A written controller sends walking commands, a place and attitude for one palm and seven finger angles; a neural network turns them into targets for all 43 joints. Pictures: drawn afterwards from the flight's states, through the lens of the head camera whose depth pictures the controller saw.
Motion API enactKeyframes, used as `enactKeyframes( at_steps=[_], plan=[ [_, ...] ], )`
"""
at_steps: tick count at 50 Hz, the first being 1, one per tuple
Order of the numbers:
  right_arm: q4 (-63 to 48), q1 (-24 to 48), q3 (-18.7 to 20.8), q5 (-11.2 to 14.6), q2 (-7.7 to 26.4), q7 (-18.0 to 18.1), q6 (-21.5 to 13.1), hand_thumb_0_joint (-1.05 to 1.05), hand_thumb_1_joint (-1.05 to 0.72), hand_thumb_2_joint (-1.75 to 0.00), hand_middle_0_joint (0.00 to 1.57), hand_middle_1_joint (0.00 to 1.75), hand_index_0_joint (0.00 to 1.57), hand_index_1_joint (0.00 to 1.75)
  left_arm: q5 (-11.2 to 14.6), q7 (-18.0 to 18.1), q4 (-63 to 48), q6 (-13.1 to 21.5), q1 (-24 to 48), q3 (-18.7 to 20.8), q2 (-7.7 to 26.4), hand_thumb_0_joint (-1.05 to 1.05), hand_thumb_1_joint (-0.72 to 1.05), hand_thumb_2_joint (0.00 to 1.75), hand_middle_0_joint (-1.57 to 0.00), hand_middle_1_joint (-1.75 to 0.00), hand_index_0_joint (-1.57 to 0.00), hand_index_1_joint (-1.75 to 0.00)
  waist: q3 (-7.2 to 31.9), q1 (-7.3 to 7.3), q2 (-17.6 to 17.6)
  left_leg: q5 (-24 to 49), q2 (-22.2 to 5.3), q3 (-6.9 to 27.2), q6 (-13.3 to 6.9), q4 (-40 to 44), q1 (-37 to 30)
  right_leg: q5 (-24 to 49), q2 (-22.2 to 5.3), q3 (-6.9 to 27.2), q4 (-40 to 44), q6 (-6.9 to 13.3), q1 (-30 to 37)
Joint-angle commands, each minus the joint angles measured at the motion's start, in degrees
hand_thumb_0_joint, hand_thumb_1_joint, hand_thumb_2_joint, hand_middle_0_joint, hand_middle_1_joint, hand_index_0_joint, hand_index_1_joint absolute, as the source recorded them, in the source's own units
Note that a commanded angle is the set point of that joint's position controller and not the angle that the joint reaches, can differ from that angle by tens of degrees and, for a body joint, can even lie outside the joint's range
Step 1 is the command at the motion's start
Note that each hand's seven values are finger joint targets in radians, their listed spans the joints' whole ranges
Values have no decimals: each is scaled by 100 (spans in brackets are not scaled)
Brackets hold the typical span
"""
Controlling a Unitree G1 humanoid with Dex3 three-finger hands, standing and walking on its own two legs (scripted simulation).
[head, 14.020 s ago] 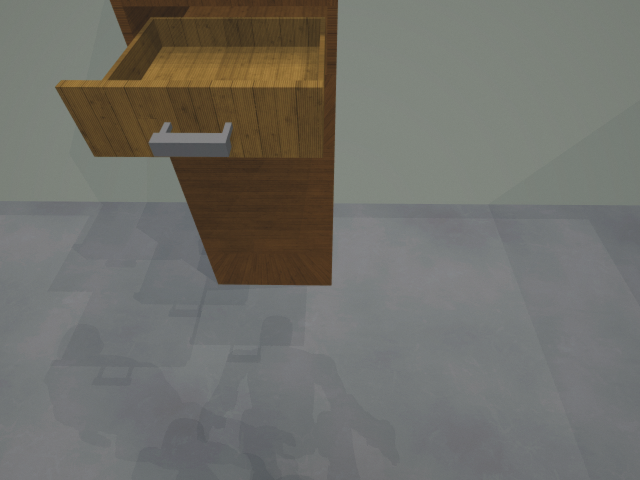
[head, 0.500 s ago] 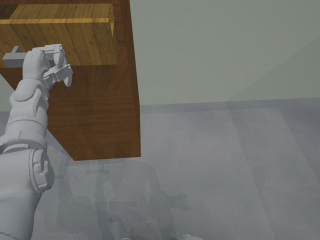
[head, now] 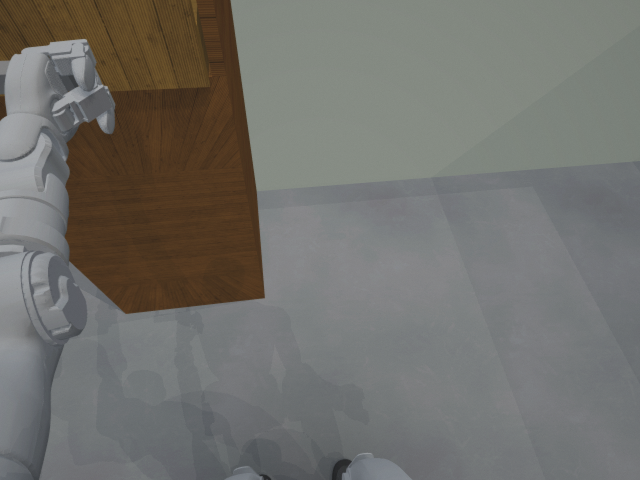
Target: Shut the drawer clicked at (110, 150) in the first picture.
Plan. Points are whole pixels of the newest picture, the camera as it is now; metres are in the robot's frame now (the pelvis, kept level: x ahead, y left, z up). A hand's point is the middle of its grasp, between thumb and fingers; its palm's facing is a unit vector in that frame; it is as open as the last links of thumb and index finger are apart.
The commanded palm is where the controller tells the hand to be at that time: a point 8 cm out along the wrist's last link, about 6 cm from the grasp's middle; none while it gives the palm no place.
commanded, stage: push the drawer shut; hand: left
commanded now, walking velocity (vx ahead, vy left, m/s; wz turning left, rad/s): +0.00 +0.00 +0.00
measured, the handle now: (25, 65) +0.59 +0.28 +0.16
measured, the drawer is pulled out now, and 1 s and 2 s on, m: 0.03 0.00 0.00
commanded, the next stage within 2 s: pull the fist back off the drawer in 0.44 s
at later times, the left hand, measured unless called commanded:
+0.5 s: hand (107, 76) +0.56 +0.19 +0.16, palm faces +0.04 -1.00 -0.02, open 3.3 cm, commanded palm +0.60 +0.23 +0.16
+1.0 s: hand (107, 76) +0.56 +0.19 +0.16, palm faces +0.03 -1.00 -0.03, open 3.3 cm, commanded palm +0.54 +0.23 +0.16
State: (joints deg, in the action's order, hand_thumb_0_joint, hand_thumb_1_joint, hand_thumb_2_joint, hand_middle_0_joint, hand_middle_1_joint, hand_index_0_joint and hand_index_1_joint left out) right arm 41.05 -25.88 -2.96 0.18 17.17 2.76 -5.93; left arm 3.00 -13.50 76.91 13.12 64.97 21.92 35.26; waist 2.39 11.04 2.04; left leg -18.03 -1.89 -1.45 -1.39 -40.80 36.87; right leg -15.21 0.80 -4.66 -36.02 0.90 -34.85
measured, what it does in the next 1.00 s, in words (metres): stands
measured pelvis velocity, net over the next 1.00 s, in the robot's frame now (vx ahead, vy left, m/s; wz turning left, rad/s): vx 0.01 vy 0.00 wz -0.02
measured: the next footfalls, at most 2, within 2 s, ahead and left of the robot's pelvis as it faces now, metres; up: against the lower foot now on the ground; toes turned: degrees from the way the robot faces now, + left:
none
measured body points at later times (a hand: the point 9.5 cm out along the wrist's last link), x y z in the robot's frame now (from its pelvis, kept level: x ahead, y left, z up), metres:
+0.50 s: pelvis +0.01 +0.00 +0.00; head +0.12 +0.01 +0.43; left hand +0.56 +0.24 +0.16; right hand -0.05 -0.27 -0.11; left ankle +0.01 +0.10 -0.72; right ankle +0.02 -0.11 -0.72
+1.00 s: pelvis +0.01 +0.00 +0.00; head +0.12 +0.01 +0.43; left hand +0.55 +0.24 +0.17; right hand -0.07 -0.26 -0.10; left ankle +0.01 +0.10 -0.72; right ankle +0.02 -0.11 -0.72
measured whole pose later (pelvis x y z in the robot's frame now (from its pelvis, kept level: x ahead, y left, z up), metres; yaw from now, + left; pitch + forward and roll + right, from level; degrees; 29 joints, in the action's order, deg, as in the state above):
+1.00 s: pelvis +0.01 +0.00 +0.00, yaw -1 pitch +17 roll -3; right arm 39.6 -29.3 -2.7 -1.0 17.4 1.5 -3.0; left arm 1.0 -13.7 77.0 11.6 67.7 24.1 39.8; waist 3.3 13.3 2.7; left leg -18.9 -3.1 -1.6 -1.2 -42.4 40.8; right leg -15.0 2.0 -4.2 -36.1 1.1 -38.5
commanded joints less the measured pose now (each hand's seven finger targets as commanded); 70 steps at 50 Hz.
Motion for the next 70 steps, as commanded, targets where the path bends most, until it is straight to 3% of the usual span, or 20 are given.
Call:
enactKeyframes(
  at_steps=[1,10,11,13,16,19,24,31,36,41,43,44,46,48,53,57,62,63,67,70],
  plan=[
    [-201,-1012,387,-13,1032,81,-43,0,-90,-90,20,30,20,30,118,63,-1603,508,3815,77,1528,0,90,90,-140,-160,-140,-160,2497,348,673,1099,5,503,-53,417,-1870,762,130,405,450,-55,390],
    [-133,-1231,405,-87,1074,33,83,0,-90,-90,20,30,20,30,19,108,-1473,510,4115,171,1736,0,90,90,-140,-160,-140,-160,2684,463,755,1462,-9,502,-61,266,-1925,1060,157,417,409,-76,347],
    [-125,-1266,401,-90,1084,37,106,0,-90,-90,20,30,20,30,-22,117,-1390,494,4094,256,1876,0,90,90,-140,-160,-140,-160,2664,444,757,1490,-14,503,-58,253,-1874,1086,161,411,394,-65,345],
    [-117,-1284,386,-88,1079,28,134,0,-90,-90,20,30,20,30,-30,100,-1262,444,4151,53,1658,0,90,90,-140,-160,-140,-160,2482,536,773,1362,-25,509,-52,278,-1822,963,165,390,421,-74,208],
    [-110,-1340,372,-99,1112,46,169,0,-90,-90,20,30,20,30,-87,107,-1127,424,4172,178,1927,0,90,90,-140,-160,-140,-160,2490,547,795,1377,-32,500,-69,232,-1719,988,157,413,410,-78,215],
    [-67,-1396,382,-114,1105,50,167,0,-90,-90,20,30,20,30,-59,101,-1189,408,4317,58,1740,0,90,90,-140,-160,-140,-160,2464,613,891,1468,-48,509,-78,200,-1830,1010,167,402,434,-84,62],
    [-37,-1399,333,-80,1151,85,138,0,-90,-90,20,30,20,30,-8,101,-999,334,4248,-26,1745,0,90,90,-140,-160,-140,-160,2193,692,602,944,-75,479,-113,268,-1390,692,136,443,501,-127,113],
    [-91,-1427,309,-71,1170,120,75,0,-90,-90,20,30,20,30,-43,10,-1096,415,4311,247,2319,0,90,90,-140,-160,-140,-160,2644,599,774,842,-68,420,-121,181,-1235,698,110,529,434,-139,447],
    [-158,-1399,322,-73,1136,78,102,0,-90,-90,20,30,20,30,-51,-10,-1068,379,4226,181,2139,0,90,90,-140,-160,-140,-160,2568,587,865,731,-42,412,-108,188,-1247,561,137,503,468,-116,337],
    [-243,-1410,348,-90,1120,43,165,0,-90,-90,20,30,20,30,-110,3,-1221,363,4124,349,2315,0,90,90,-140,-160,-140,-160,2684,469,901,836,-19,414,-102,195,-1241,654,152,496,437,-85,476],
    [-262,-1380,363,-93,1101,9,181,0,-90,-90,20,30,20,30,-98,-8,-1213,346,3962,247,2081,0,90,90,-140,-160,-140,-160,2587,446,990,841,-25,439,-86,225,-1395,571,173,446,452,-61,308],
    [-264,-1391,374,-110,1111,6,193,0,-90,-90,20,30,20,30,-88,0,-1215,347,3846,374,2157,0,90,90,-140,-160,-140,-160,2637,432,800,930,-30,429,-112,203,-1387,667,177,455,450,-62,407],
    [-325,-1384,400,-104,1090,-13,221,0,-90,-90,20,30,20,30,-57,-7,-1490,376,3722,396,2132,0,90,90,-140,-160,-140,-160,2853,335,861,1114,-28,435,-89,245,-1551,847,181,427,416,-60,545],
    [-363,-1315,431,-103,1046,-52,227,0,-90,-90,20,30,20,30,-14,-26,-1776,420,3512,254,1792,0,90,90,-140,-160,-140,-160,2985,239,1163,1402,-50,454,-43,251,-1978,974,207,360,370,-19,409],
    [-471,-1175,488,-58,1025,-109,304,0,-90,-90,20,30,20,30,199,-40,-2011,331,2678,394,1560,0,90,90,-140,-160,-140,-160,2822,0,738,1657,-52,399,-53,315,-1994,1266,242,319,380,-1,689],
    [-615,-989,516,-28,954,-150,346,0,-90,-90,20,30,20,30,252,9,-2405,232,1945,290,1177,0,90,90,-140,-160,-140,-160,2750,-210,757,2200,-51,345,-35,339,-2179,1661,242,267,306,25,830],
    [-652,-858,523,18,948,-130,436,0,-90,-90,20,30,20,30,293,116,-2168,-23,1698,522,1351,0,90,90,-140,-160,-140,-160,2149,-217,12,1910,4,186,-110,439,-1567,1936,201,323,361,-25,1247],
    [-681,-819,527,25,927,-123,435,0,-90,-90,20,30,20,30,265,117,-2271,-23,1719,489,1335,0,90,90,-140,-160,-140,-160,2157,-227,133,1980,13,166,-108,436,-1612,2030,183,336,338,-19,1279],
    [-727,-710,527,12,854,-126,442,0,-90,-90,20,30,20,30,238,90,-2764,144,1792,296,1116,0,90,90,-140,-160,-140,-160,2526,-226,422,2562,14,172,-91,305,-2078,2399,173,367,246,-17,1281],
    [-921,-534,566,77,845,-135,468,0,-90,-90,20,30,20,30,498,-96,-3145,118,555,494,1020,0,90,90,-140,-160,-140,-160,3031,-559,246,3289,-6,145,-90,302,-2361,2938,172,372,186,4,1790]
  ],
)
